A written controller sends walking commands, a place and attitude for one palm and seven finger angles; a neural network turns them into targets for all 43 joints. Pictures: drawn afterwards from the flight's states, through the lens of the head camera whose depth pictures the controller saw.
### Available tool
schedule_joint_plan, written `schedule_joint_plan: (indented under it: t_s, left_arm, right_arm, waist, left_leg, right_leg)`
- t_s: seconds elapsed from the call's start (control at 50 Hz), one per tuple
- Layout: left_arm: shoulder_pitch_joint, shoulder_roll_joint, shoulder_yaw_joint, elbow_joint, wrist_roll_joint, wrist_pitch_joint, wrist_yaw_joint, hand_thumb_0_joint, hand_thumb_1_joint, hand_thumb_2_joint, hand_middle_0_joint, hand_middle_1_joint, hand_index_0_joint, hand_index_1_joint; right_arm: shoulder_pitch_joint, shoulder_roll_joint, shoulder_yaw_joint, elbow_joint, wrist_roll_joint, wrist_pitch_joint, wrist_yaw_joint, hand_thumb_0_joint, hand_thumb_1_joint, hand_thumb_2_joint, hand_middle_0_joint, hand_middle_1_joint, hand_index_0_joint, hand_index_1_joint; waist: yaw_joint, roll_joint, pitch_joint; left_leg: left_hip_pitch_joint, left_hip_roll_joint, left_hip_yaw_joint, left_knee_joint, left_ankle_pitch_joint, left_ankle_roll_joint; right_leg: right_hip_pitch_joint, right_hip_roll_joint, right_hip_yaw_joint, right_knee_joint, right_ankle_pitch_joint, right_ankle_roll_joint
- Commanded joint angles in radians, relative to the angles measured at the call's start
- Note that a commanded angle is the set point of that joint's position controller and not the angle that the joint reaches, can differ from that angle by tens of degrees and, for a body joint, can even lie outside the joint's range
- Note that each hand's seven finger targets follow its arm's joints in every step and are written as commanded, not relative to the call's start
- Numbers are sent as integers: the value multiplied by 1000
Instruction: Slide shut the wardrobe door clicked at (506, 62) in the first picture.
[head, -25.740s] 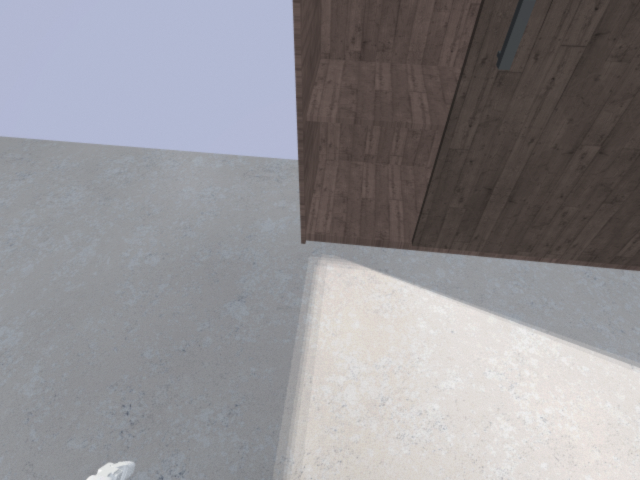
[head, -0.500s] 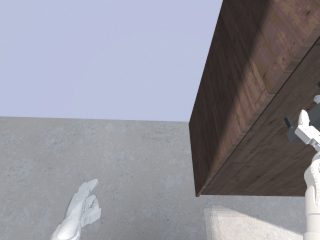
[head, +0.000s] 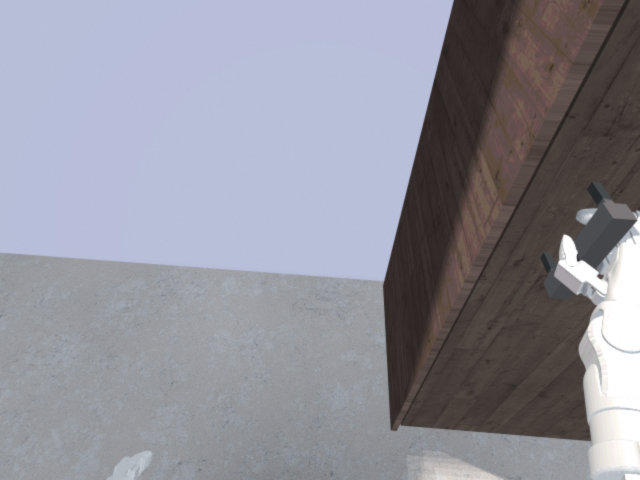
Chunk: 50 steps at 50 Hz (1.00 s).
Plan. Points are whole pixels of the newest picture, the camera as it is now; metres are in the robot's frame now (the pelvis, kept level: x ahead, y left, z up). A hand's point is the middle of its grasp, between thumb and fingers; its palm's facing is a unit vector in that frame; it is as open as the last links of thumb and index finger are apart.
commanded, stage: stop walking and hold the door there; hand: right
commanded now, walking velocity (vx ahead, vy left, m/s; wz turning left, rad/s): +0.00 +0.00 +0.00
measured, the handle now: (576, 241) +0.41 -0.30 +0.12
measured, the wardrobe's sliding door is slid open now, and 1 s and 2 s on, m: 0.00 0.00 0.00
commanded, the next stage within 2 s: none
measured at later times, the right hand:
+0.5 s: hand (569, 265) +0.37 -0.27 +0.12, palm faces +0.41 +0.89 -0.22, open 6.5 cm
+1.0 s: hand (571, 267) +0.36 -0.27 +0.12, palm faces +0.24 +0.96 -0.13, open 6.3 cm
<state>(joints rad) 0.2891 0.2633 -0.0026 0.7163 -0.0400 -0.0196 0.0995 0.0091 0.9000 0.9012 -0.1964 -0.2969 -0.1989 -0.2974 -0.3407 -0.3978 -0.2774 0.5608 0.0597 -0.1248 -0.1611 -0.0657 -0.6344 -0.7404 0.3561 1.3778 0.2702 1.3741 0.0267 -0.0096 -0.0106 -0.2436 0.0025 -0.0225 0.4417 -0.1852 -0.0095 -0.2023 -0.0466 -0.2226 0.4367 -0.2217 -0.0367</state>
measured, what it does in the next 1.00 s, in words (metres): steps to the right: left foot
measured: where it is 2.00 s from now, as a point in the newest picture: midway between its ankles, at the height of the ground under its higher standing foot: outside the picture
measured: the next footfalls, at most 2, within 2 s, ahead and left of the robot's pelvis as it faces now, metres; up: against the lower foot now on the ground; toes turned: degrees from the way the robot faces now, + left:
left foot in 0.98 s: -0.03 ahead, +0.02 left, +0.00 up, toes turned +5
right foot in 1.08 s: +0.05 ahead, -0.17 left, +0.00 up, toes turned +0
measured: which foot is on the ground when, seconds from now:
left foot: down 0.00-0.60, up 0.62-0.96, down 0.98-1.00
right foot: down 0.00-0.98, up 1.00-1.00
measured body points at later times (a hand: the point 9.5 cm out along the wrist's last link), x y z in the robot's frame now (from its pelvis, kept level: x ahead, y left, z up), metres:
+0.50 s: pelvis -0.01 -0.02 +0.00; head +0.02 +0.00 +0.44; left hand +0.15 +0.25 -0.11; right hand +0.34 -0.32 +0.13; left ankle +0.03 +0.12 -0.74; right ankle +0.01 -0.09 -0.74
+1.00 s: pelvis -0.05 -0.10 +0.00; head +0.01 -0.09 +0.44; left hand +0.10 +0.12 -0.13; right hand +0.34 -0.32 +0.13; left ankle -0.07 +0.01 -0.74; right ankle +0.01 -0.11 -0.73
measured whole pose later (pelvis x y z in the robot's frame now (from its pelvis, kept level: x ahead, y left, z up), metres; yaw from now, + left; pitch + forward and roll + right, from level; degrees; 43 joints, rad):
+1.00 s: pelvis -0.05 -0.10 +0.00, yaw -1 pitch -1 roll +1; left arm 0.20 0.21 -0.05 0.69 -0.01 -0.06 0.03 0.01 0.90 0.90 -0.20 -0.30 -0.20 -0.30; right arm -0.53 -0.23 -0.09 0.41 0.09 -0.03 -0.16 -0.02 -0.72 -0.76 0.36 1.37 0.22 1.38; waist -0.03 -0.04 0.14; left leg -0.14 0.00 0.10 0.43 -0.24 0.06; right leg -0.33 0.06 -0.22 0.57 -0.17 0.05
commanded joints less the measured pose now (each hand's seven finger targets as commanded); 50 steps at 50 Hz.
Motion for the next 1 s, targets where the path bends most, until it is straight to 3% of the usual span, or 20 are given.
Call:
schedule_joint_plan:
  t_s: [0.0, 0.24, 0.36, 0.44, 0.48, 0.52, 0.56, 0.6, 0.62, 0.66, 0.7, 0.74, 0.8, 0.84, 0.88, 0.9, 0.92, 0.94, 0.96, 0.98]
  left_arm:
    - [-101, 138, 42, -137, 2, -57, 14, 0, 900, 900, -200, -300, -200, -300]
    - [-109, 132, 41, -135, 2, -59, 11, 0, 900, 900, -200, -300, -200, -300]
    - [-122, 124, 56, -161, -3, -9, 7, 0, 900, 900, -200, -300, -200, -300]
    - [-144, 130, 59, -168, -3, 36, 7, 0, 900, 900, -200, -300, -200, -300]
    - [-162, 121, 55, -182, -2, 46, 7, 0, 900, 900, -200, -300, -200, -300]
    - [-171, 122, 53, -183, -2, 51, 4, 0, 900, 900, -200, -300, -200, -300]
    - [-189, 131, 54, -190, -5, 54, 4, 0, 900, 900, -200, -300, -200, -300]
    - [-194, 127, 48, -216, -6, 36, -10, 0, 900, 900, -200, -300, -200, -300]
    - [-201, 126, 44, -215, -1, 17, -16, 0, 900, 900, -200, -300, -200, -300]
    - [-190, 120, 49, -185, -2, -10, -20, 0, 900, 900, -200, -300, -200, -300]
    - [-172, 121, 49, -169, 0, -24, -22, 0, 900, 900, -200, -300, -200, -300]
    - [-159, 113, 38, -160, 7, -36, -16, 0, 900, 900, -200, -300, -200, -300]
    - [-169, 99, 22, -155, 29, -63, -14, 0, 900, 900, -200, -300, -200, -300]
    - [-163, 98, 20, -156, 42, -80, -18, 0, 900, 900, -200, -300, -200, -300]
    - [-165, 102, 24, -170, 43, -100, -36, 0, 900, 900, -200, -300, -200, -300]
    - [-172, 107, 28, -177, 39, -107, -47, 0, 900, 900, -200, -300, -200, -300]
    - [-166, 108, 27, -177, 30, -106, -57, 0, 900, 900, -200, -300, -200, -300]
    - [-151, 103, 21, -166, 15, -97, -57, 0, 900, 900, -200, -300, -200, -300]
    - [-167, 86, 11, -171, 5, -86, -48, 0, 900, 900, -200, -300, -200, -300]
    - [-140, 60, 11, -166, 0, -79, -42, 0, 900, 900, -200, -300, -200, -300]
  right_arm:
    - [-298, -153, 34, -191, -26, -69, 28, 0, -900, -900, 450, 1400, 450, 1400]
    - [-322, -101, 83, -234, -23, -81, 35, 0, -900, -900, 450, 1400, 450, 1400]
    - [-308, -105, 81, -268, -28, -70, 30, 0, -900, -900, 450, 1400, 450, 1400]
    - [-336, -126, 74, -260, -32, -52, 20, 0, -900, -900, 450, 1400, 450, 1400]
    - [-353, -107, 86, -257, -35, -40, 19, 0, -900, -900, 450, 1400, 450, 1400]
    - [-391, -86, 107, -270, -35, -33, 20, 0, -900, -900, 450, 1400, 450, 1400]
    - [-416, -52, 134, -303, -30, -41, 21, 0, -900, -900, 450, 1400, 450, 1400]
    - [-431, 0, 178, -356, -28, -68, 29, 0, -900, -900, 450, 1400, 450, 1400]
    - [-445, 26, 198, -373, -26, -78, 32, 0, -900, -900, 450, 1400, 450, 1400]
    - [-474, 65, 233, -372, -16, -72, 34, 0, -900, -900, 450, 1400, 450, 1400]
    - [-504, 84, 257, -387, -17, -54, 42, 0, -900, -900, 450, 1400, 450, 1400]
    - [-513, 83, 256, -382, -7, -40, 47, 0, -900, -900, 450, 1400, 450, 1400]
    - [-558, 114, 288, -440, 1, -31, 48, 0, -900, -900, 450, 1400, 450, 1400]
    - [-544, 107, 282, -445, 4, -21, 47, 0, -900, -900, 450, 1400, 450, 1400]
    - [-542, 114, 284, -480, 5, -21, 49, 0, -900, -900, 450, 1400, 450, 1400]
    - [-540, 122, 293, -496, 2, -21, 54, 0, -900, -900, 450, 1400, 450, 1400]
    - [-538, 126, 302, -492, -10, -24, 59, 0, -900, -900, 450, 1400, 450, 1400]
    - [-526, 105, 293, -471, -25, -29, 59, 0, -900, -900, 450, 1400, 450, 1400]
    - [-561, 127, 299, -457, -24, -37, 65, 0, -900, -900, 450, 1400, 450, 1400]
    - [-528, 165, 326, -371, -6, -26, 77, 0, -900, -900, 450, 1400, 450, 1400]
  waist:
    - [-14, -56, -165]
    - [-11, -44, -196]
    - [-5, 41, -237]
    - [-9, 96, -255]
    - [-17, 143, -243]
    - [-13, 137, -251]
    - [-12, 4, -251]
    - [-10, -204, -253]
    - [-16, -203, -241]
    - [-5, -103, -229]
    - [1, -42, -229]
    - [-1, -13, -229]
    - [-10, -114, -252]
    - [-20, -143, -269]
    - [-40, -158, -313]
    - [-48, -155, -334]
    - [-55, -70, -349]
    - [-52, 166, -357]
    - [-42, 269, -279]
    - [-26, 232, -194]
  left_leg:
    - [-4, 44, -35, -24, 86, 12]
    - [-12, 53, -51, -30, 162, 17]
    - [42, 173, -140, -24, 525, 45]
    - [98, 275, -189, -17, 606, 80]
    - [98, 312, -191, -17, 558, 90]
    - [53, 295, -137, 12, 446, 68]
    - [-52, 168, -3, 113, 202, 10]
    - [-182, 59, 79, 414, -320, -8]
    - [-218, 55, 62, 545, -375, 3]
    - [-256, 70, 61, 619, -337, -11]
    - [-255, 71, 81, 614, -304, -18]
    - [-227, 68, 76, 546, -262, -18]
    - [-131, 34, 85, 377, -249, -1]
    - [-23, 3, 121, 220, -237, 10]
    - [65, -32, 175, 35, -190, 32]
    - [115, -27, 176, -70, -136, 52]
    - [143, 34, 120, -184, -9, 97]
    - [125, 181, -83, -175, 225, 194]
    - [99, 332, -265, -118, 462, 263]
    - [119, 312, -197, -77, 374, 210]
  right_leg:
    - [101, -149, 178, -116, 57, 9]
    - [146, -122, 165, -68, 152, 16]
    - [126, -68, 139, 68, 263, 43]
    - [37, -37, 158, 124, 82, 56]
    - [6, -29, 173, 101, -16, 54]
    - [64, -44, 170, 30, 75, 48]
    - [166, -127, 206, -45, 257, 20]
    - [200, -247, 328, -149, 308, -28]
    - [199, -271, 344, -158, 274, -43]
    - [243, -256, 303, -94, 365, -91]
    - [260, -231, 269, -93, 350, -57]
    - [276, -234, 275, -138, 237, 14]
    - [319, -205, 249, -210, 284, 148]
    - [329, -169, 190, -218, 436, 190]
    - [390, -131, 113, -120, 804, 281]
    - [388, -107, 87, -11, 957, 322]
    - [356, -80, 94, 179, 958, 321]
    - [250, -47, 146, 436, 637, 226]
    - [59, -20, 259, 509, -51, 105]
    - [-58, -11, 346, 343, -271, 58]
